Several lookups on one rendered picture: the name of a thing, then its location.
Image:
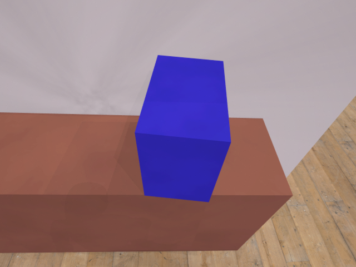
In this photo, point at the carton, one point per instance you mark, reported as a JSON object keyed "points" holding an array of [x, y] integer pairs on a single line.
{"points": [[183, 132]]}

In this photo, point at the pedestal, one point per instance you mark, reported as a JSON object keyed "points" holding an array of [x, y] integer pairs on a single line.
{"points": [[72, 183]]}

